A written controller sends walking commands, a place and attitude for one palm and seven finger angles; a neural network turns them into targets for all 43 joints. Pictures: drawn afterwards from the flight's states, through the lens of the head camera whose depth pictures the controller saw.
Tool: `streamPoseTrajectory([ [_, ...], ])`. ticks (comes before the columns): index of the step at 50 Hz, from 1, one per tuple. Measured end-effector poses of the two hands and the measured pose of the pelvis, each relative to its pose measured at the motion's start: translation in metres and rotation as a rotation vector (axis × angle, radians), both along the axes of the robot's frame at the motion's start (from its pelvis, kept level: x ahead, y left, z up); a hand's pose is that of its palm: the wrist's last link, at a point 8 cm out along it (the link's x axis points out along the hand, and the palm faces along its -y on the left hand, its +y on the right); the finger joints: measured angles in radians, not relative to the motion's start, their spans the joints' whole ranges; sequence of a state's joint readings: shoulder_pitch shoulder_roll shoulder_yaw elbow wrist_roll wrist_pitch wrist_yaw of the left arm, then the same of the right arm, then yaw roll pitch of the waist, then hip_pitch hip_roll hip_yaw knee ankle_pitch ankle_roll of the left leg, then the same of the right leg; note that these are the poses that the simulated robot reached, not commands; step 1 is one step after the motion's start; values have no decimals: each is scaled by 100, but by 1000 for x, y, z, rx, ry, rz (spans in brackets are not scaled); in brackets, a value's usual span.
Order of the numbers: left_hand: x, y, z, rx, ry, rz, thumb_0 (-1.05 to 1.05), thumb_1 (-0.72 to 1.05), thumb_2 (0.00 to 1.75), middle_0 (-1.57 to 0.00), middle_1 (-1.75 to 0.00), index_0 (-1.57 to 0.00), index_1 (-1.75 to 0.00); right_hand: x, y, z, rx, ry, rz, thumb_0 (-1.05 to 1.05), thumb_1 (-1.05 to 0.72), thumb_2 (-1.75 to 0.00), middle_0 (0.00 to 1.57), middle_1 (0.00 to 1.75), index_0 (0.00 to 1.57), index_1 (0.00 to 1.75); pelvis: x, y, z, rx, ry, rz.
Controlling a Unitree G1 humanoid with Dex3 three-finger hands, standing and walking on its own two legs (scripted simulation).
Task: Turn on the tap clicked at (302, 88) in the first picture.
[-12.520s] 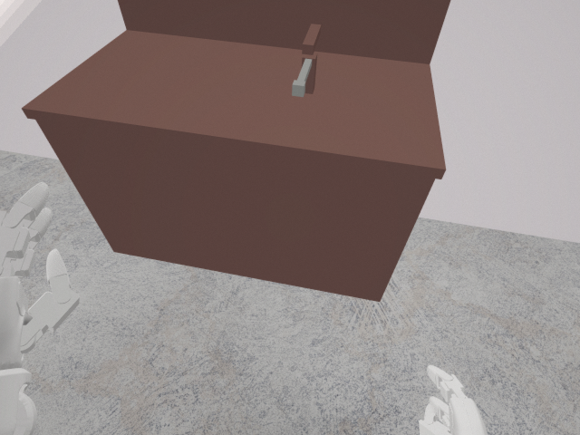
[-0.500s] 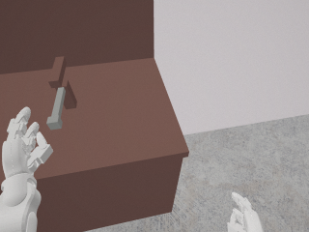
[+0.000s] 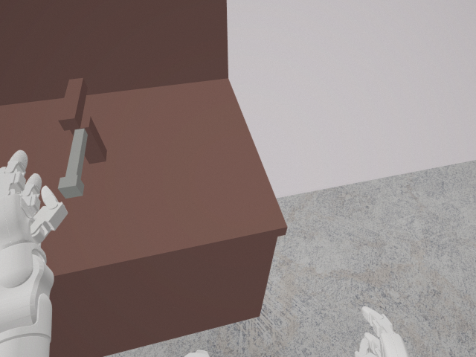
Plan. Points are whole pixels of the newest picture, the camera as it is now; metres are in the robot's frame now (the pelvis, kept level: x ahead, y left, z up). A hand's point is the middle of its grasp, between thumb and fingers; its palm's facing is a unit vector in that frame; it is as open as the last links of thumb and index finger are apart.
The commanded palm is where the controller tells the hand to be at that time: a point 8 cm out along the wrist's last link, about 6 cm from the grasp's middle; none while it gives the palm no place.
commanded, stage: reach beside the lever's end, fingers flat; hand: left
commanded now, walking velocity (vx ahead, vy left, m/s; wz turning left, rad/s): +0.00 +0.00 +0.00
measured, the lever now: (71, 186) +0.36 +0.32 +0.09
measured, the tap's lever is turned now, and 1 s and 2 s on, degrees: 0 2 22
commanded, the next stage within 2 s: push the lever round in 0.68 s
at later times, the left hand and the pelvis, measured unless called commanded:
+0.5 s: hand (61, 194) +0.34 +0.33 +0.08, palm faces +0.50 -0.86 -0.10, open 7.8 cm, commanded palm +0.29 +0.36 +0.09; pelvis +0.00 +0.01 -0.01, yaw -1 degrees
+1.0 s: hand (66, 197) +0.34 +0.32 +0.08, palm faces +0.51 -0.86 -0.09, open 7.8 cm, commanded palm +0.30 +0.35 +0.09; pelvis +0.00 +0.01 -0.01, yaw -1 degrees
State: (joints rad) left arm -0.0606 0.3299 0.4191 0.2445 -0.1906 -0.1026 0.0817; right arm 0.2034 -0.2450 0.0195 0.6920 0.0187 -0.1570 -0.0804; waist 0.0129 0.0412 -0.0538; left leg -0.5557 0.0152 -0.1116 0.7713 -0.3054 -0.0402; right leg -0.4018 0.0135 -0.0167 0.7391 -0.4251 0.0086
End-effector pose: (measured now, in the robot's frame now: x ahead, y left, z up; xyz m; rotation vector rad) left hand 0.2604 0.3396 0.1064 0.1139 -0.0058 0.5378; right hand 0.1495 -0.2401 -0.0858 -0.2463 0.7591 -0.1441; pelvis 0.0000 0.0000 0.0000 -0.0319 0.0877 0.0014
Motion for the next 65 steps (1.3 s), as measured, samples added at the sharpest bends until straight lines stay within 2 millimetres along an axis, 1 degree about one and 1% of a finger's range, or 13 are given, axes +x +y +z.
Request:
streamPoseTrajectory([
  [8,7,20,-7,-11,11,28,2,89,90,-16,-16,-16,-16,-14,-7,-6,-20,63,-27,2,-91,-90,20,30,20,30,0,1,-2,-5,19,-1],
  [16,24,32,-14,-18,15,15,2,89,90,-16,-15,-15,-15,-30,-13,-12,-46,124,-59,2,-91,-90,20,30,20,30,-2,4,-5,-13,42,-3],
  [22,36,30,-17,-18,15,-8,2,90,90,-16,-15,-15,-15,-42,-12,-13,-48,152,-82,2,-91,-90,20,30,20,30,-2,8,-6,-17,55,-9],
  [27,38,28,-20,-20,15,-9,2,90,90,-16,-15,-15,-15,-47,-8,-14,-35,163,-95,1,-91,-90,20,30,20,30,0,11,-6,-16,58,-17],
  [34,33,32,-22,-16,13,14,2,89,90,-16,-15,-15,-15,-44,-1,-14,-25,163,-89,1,-91,-90,20,30,20,30,0,14,-6,-18,58,-18],
  [42,32,29,-21,-20,7,1,2,90,90,-16,-15,-15,-15,-31,5,-14,-22,141,-64,1,-91,-90,20,30,20,30,0,15,-7,-20,54,-10],
  [48,33,20,-20,-19,1,-5,2,90,90,-16,-15,-15,-15,-21,6,-11,-18,110,-50,1,-91,-90,20,30,20,30,1,14,-6,-19,52,-8],
  [53,35,10,-21,-23,-3,-5,2,90,90,-16,-15,-15,-15,-16,6,-11,-14,102,-39,1,-91,-90,20,30,20,30,1,12,-7,-17,49,-4],
  [59,39,0,-20,-18,2,-7,2,90,90,-16,-15,-15,-15,-15,3,-12,-7,104,-38,1,-91,-90,20,30,20,30,2,9,-6,-14,47,-6],
  [65,40,-2,-20,-19,6,3,2,90,90,-16,-15,-15,-15,-19,-2,-13,-4,118,-51,1,-91,-90,20,30,20,30,4,5,-6,-12,45,-8],
])
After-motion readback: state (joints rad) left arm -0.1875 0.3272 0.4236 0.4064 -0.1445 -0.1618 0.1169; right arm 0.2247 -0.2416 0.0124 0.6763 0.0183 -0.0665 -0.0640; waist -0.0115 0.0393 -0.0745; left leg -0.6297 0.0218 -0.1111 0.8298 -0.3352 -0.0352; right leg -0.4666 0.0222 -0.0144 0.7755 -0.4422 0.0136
